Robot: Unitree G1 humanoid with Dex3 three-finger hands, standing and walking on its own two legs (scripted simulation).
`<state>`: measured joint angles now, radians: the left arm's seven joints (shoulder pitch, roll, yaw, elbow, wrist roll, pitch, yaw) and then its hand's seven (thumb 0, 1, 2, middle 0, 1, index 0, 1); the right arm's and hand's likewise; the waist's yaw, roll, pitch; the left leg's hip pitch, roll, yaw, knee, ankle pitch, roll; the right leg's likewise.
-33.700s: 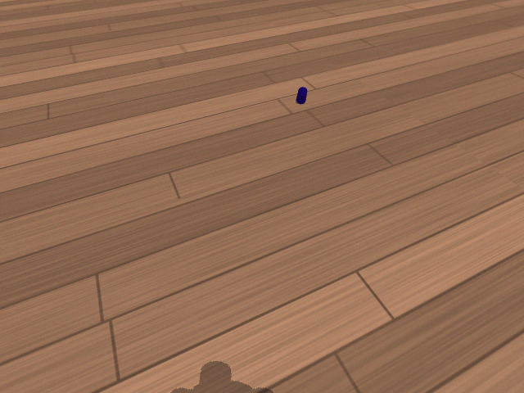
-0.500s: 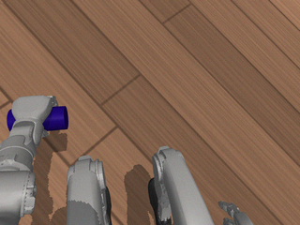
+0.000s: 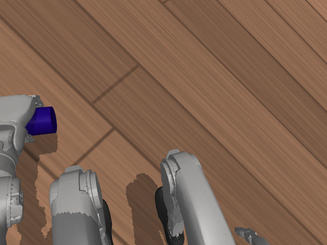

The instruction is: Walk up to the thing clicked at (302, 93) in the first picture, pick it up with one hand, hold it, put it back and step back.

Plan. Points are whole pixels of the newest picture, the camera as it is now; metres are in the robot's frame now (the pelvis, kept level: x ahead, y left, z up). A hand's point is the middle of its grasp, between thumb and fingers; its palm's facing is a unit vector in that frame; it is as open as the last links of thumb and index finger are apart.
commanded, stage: crouch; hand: left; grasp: from above
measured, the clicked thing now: (23, 122) +0.45 +0.30 -0.21
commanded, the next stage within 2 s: lower in 0.02 s
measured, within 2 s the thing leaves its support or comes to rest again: neither
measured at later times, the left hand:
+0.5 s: hand (33, 126) +0.44 +0.29 -0.25, palm faces -0.48 -0.08 -0.87, open 9.9 cm
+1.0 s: hand (40, 127) +0.45 +0.28 -0.29, palm faces -0.49 -0.10 -0.87, open 9.9 cm
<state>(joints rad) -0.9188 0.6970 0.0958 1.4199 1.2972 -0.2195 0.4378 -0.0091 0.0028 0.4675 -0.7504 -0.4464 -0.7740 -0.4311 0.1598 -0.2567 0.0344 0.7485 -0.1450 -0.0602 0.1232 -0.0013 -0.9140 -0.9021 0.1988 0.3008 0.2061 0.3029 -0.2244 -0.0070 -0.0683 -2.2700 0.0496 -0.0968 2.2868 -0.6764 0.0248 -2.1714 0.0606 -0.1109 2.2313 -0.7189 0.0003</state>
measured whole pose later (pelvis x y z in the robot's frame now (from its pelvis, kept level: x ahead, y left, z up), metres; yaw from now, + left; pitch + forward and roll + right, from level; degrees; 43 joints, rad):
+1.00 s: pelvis +0.00 +0.00 -0.06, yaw -5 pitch +32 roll -11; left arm -0.96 0.86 0.14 1.55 1.29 -0.26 0.50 -0.01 0.03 0.43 -0.72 -0.47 -0.75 -0.46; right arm 0.09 -0.28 0.18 0.72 -0.20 -0.12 0.17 0.00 -0.90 -0.89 0.20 0.30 0.21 0.30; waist -0.29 -0.09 0.09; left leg -2.38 0.06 -0.19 2.51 -0.71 0.02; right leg -2.26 0.09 -0.19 2.40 -0.72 0.00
